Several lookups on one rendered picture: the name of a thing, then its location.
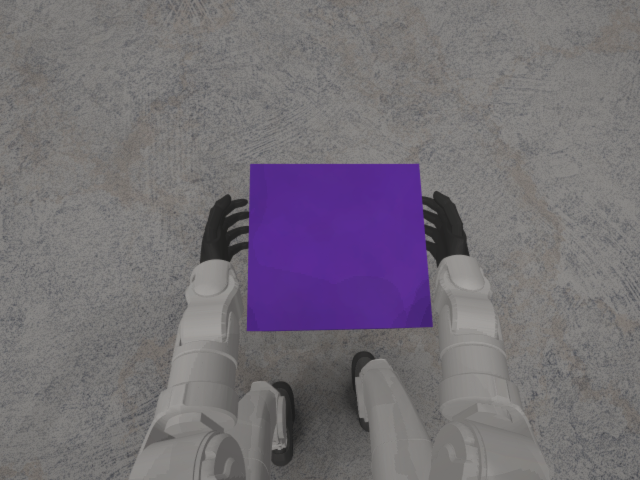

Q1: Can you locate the robot right foot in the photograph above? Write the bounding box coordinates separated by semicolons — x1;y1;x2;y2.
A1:
352;351;375;432

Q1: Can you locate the robot right hand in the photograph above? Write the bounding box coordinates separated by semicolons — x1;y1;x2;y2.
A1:
422;191;470;268

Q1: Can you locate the robot left hand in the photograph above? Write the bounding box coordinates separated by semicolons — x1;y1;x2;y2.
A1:
200;194;249;263

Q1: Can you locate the robot left thigh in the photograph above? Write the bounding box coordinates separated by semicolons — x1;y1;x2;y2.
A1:
226;390;286;480

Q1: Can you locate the robot right forearm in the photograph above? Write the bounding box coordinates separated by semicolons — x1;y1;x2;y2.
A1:
433;255;551;480

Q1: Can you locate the carton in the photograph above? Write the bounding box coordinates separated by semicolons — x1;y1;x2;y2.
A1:
247;164;433;331

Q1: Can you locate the robot right upper arm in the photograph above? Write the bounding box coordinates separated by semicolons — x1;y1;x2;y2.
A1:
429;419;550;480

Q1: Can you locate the robot left upper arm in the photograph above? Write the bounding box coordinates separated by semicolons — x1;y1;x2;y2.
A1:
129;430;246;480

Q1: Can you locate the robot left forearm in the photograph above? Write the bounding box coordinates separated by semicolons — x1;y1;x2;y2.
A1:
128;259;244;480

